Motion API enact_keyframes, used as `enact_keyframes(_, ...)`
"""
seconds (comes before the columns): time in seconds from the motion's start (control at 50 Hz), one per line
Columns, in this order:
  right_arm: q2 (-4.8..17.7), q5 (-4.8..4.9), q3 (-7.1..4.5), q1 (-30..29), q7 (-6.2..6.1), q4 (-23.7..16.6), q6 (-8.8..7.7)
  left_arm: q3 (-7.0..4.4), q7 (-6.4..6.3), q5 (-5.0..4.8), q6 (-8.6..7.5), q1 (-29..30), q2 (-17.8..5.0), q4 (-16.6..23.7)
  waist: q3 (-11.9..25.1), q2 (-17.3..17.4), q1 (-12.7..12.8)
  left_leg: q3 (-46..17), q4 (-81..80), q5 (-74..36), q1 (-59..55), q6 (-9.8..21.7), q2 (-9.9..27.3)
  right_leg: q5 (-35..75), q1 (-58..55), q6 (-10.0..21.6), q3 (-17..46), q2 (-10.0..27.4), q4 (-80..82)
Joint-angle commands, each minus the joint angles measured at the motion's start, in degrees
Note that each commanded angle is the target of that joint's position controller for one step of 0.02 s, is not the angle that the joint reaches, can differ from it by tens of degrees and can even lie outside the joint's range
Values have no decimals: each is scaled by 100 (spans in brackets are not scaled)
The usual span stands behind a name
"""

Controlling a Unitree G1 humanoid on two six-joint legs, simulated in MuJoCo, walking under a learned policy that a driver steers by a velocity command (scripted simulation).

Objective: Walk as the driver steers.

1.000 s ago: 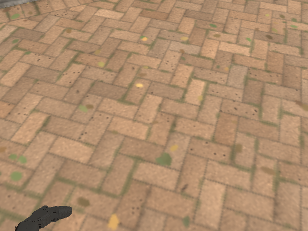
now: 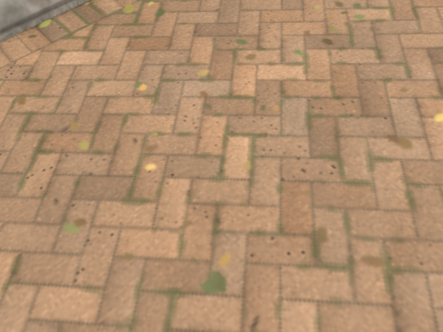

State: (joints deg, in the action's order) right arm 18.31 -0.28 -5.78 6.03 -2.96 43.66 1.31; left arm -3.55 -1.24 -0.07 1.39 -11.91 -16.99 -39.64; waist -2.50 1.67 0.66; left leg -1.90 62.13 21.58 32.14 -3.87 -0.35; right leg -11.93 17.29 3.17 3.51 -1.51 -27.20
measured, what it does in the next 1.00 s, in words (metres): steps on the spot, turning right: left foot, then right foot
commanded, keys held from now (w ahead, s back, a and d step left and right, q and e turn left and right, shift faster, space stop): e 1.00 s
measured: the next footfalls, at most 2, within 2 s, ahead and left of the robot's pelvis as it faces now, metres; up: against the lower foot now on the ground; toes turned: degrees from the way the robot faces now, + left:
left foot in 0.28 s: +0.08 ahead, +0.14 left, +0.00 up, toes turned -16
right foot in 0.72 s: -0.01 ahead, -0.12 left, +0.00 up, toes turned -28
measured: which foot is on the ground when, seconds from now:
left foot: up 0.00-0.26, down 0.28-0.72, up 0.74-1.00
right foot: down 0.00-0.28, up 0.30-0.70, down 0.72-1.00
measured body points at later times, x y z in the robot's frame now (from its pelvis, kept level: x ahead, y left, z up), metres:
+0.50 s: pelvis +0.01 +0.04 +0.00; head +0.05 +0.04 +0.45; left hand +0.23 +0.29 -0.11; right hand +0.07 -0.27 -0.09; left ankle +0.04 +0.15 -0.74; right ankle -0.05 -0.09 -0.66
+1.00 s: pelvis -0.01 -0.02 +0.00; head +0.01 -0.07 +0.45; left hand +0.28 +0.13 -0.07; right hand -0.04 -0.35 -0.11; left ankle +0.10 +0.11 -0.68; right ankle -0.05 -0.10 -0.74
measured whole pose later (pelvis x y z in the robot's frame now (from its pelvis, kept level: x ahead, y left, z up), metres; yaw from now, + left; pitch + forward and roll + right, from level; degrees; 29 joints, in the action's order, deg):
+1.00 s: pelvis -0.01 -0.02 +0.00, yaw -35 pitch +2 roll +2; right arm 19.0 -0.1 -5.0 5.6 -1.5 41.4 0.9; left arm -3.5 -1.5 -0.3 1.6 -11.0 -17.9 -34.1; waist -3.5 1.4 0.5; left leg -3.7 53.8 19.6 28.8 -5.0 -0.3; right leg -11.4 15.7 3.2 7.1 -3.4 -25.9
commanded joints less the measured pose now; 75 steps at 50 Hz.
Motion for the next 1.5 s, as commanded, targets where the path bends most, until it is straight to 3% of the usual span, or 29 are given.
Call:
enact_keyframes(0.02, 315, 32, -64, -185, -1, -404, -121, -253, -102, -39, -64, 90, -958, 427, 809, -863, -10, -263, -533, -279, 423, -91, 16, 1816, -1252, 912, 1523, 1268, 709)
enact_keyframes(0.2, 403, 101, -40, -170, 198, -425, -277, -344, -38, -66, 76, 281, -1113, 605, 732, -1100, 74, -368, -2459, -38, -820, -38, -228, 1573, -854, 985, 2474, 1114, 500)
enact_keyframes(0.26, 429, 101, -74, 261, 272, -309, -355, -329, -59, -170, 136, 537, -1052, 691, 804, -1043, -225, -244, -3991, -1019, -1737, 148, -219, 1589, -700, 675, 2552, 804, 149)
enact_keyframes(0.28, 636, 52, -137, 417, 260, -269, -354, -291, -79, -167, 142, 447, -900, 715, 896, -790, -213, -520, -4293, -1596, -2404, 330, 266, 816, -254, 394, 2349, 545, -169)
enact_keyframes(0.3, 996, -40, -192, 376, 214, -347, -302, -204, -56, -74, 135, 71, -547, 678, 1016, 520, 64, -1612, -4402, -2494, -3013, 816, 1492, -1161, 499, 34, 1443, -149, -1415)
enact_keyframes(0.32, 1155, -226, -212, 306, 238, -348, -279, -321, -59, -127, 77, 133, -864, 836, 656, 1551, 85, -2765, -4521, -3212, -2658, 1785, 2271, -2628, 1521, -273, 677, -691, -2475)
enact_keyframes(0.34, 834, -179, -125, 43, 225, -504, -302, -452, -61, -48, 50, -31, -1279, 694, 579, 935, 110, -2490, -4488, -3129, -2527, 1972, 2336, -2378, 1591, -475, 747, -268, -3497)
enact_keyframes(0.36, 566, -121, -50, -207, 194, -558, -297, -512, -50, -86, 78, -92, -1344, 563, 497, 656, 188, -1884, -4404, -2910, -2429, 1735, 1957, -1989, 1601, -569, 676, -206, -3869)
enact_keyframes(0.4, 440, 8, 7, -353, 139, -606, -267, -467, -66, -88, 195, -181, -1057, 441, 351, 544, 141, -1209, -4335, -2676, -2517, 1511, 1546, -1434, 1821, -786, 551, -132, -4309)
enact_keyframes(0.46, 511, -46, 9, -36, 56, -549, -177, -355, -11, -174, 197, 191, -746, 661, 341, 726, -115, -649, -4404, -2901, -2800, 1605, 1384, -1103, 1929, -951, 117, 17, -3827)
enact_keyframes(0.54, 789, -38, -85, 125, 64, -527, -94, -247, 66, -110, 176, 448, -588, 877, 563, 789, -317, -395, -4362, -3117, -3140, 1711, 1641, -1163, 1523, -986, -156, 337, -2705)
enact_keyframes(0.68, 991, 222, -158, -89, 216, -485, -91, -309, 217, -116, 249, -55, -664, 870, 598, 792, 23, 183, -3716, -2915, -2593, 1287, 1749, -178, -144, -412, -778, 184, -281)
enact_keyframes(0.7, 804, 234, -112, 144, 232, -375, -116, -376, 183, -98, 247, -295, -784, 788, 662, 506, 96, 447, -3209, -2405, -2210, 949, 1558, 416, -810, -209, -660, 82, 282)
enact_keyframes(0.72, 505, 57, -29, 378, 259, -352, -133, -527, 105, -109, 221, -544, -1287, 797, 768, -721, 63, 990, -1873, -927, -1098, 399, 1056, 2186, -1833, 157, 582, 871, 593)
enact_keyframes(0.74, 247, -195, 94, 105, 236, -718, -147, -581, 69, 5, 141, -466, -1858, 1009, 769, -2089, -7, 901, -421, 1780, 528, -60, 180, 3711, -2116, 1352, 2674, 2340, 512)
enact_keyframes(0.76, 545, -80, 1, -375, 174, -790, -152, -507, 139, 158, -15, -627, -1524, 992, 1147, -1364, 457, -9, 529, 1884, 558, -42, 139, 3196, -1774, 1829, 2731, 2423, 695)
enact_keyframes(0.78, 649, 45, -39, -418, 158, -797, -130, -427, 145, 145, -117, -393, -1357, 921, 868, -1138, 267, -159, 736, 1410, 617, 59, 253, 2628, -1553, 1554, 2191, 2076, 755)
enact_keyframes(0.82, 743, -4, -98, -238, 90, -636, -93, -337, 75, -50, -135, 175, -1073, 937, 572, -847, 11, -237, 383, 511, 593, 92, 375, 1904, -1250, 1000, 1648, 1550, 764)
enact_keyframes(0.9, 575, 13, -66, 11, 131, -551, -100, -259, -32, -7, -84, 290, -999, 983, 752, -894, -123, -160, 72, -212, 101, -71, 112, 2074, -1026, 983, 1417, 1221, 773)
enact_keyframes(1.06, 481, 52, -1, -277, 203, -690, -183, -333, -25, -23, 15, 237, -1185, 954, 597, -1040, 76, -340, -1804, -66, -502, -102, -126, 1112, -788, 1018, 2218, 1105, 593)
enact_keyframes(1.18, 502, 78, -49, 176, 320, -635, -332, -322, 2, -156, 104, 573, -1119, 1009, 779, -1062, -194, -266, -3695, -774, -1617, 151, -229, 1643, -766, 714, 2714, 788, 76)
enact_keyframes(1.2, 626, 35, -93, 343, 306, -590, -343, -293, -21, -173, 110, 534, -1011, 1012, 836, -884, -237, -403, -4168, -1498, -2210, 292, 89, 1055, -422, 455, 2557, 571, -159)
enact_keyframes(1.22, 993, -55, -159, 390, 266, -654, -311, -211, -14, -92, 103, 193, -700, 981, 1030, 218, -32, -1403, -4336, -2264, -2901, 727, 1236, -685, 234, 90, 1828, 19, -1230)
enact_keyframes(1.24, 1267, -204, -199, 310, 275, -617, -269, -276, -27, -139, 62, 116, -856, 1091, 613, 1483, 105, -2675, -4495, -3191, -2747, 1759, 2171, -2611, 1409, -270, 732, -807, -2317)
enact_keyframes(1.26, 970, -166, -128, 161, 251, -739, -289, -417, -39, -41, 26, -43, -1301, 970, 585, 1016, 64, -2695, -4487, -3088, -2515, 2117, 2467, -2552, 1531, -526, 710, -322, -3548)
enact_keyframes(1.28, 667, -118, -34, -84, 204, -805, -284, -491, -24, -100, 48, -57, -1420, 839, 481, 686, 127, -2079, -4412, -2826, -2375, 1900, 2101, -2131, 1524, -613, 657, -203, -3962)
enact_keyframes(1.32, 517, 3, 21, -294, 140, -849, -250, -458, -45, -102, 161, -115, -1143, 697, 301, 531, 103, -1281, -4344, -2482, -2446, 1556, 1570, -1492, 1742, -808, 523, -129, -4336)
enact_keyframes(1.44, 772, -48, -50, 219, 65, -727, -87, -248, 58, -129, 153, 468, -652, 1009, 511, 774, -329, -500, -4333, -3128, -3193, 1730, 1591, -1225, 1668, -1000, -82, 255, -2978)
enact_keyframes(1.5, 996, 71, -123, 351, 156, -664, -75, -144, 134, -105, 133, 514, -524, 1071, 560, 810, -447, -421, -4722, -1149, -2750, 1702, 1621, -1287, 932, -805, -418, 317, -2020)
Keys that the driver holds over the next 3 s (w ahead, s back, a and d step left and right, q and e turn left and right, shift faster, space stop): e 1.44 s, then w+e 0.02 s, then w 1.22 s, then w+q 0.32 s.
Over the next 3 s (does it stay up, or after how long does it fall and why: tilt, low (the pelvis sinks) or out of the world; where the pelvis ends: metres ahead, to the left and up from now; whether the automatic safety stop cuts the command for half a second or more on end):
stays up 0.34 -0.65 0.00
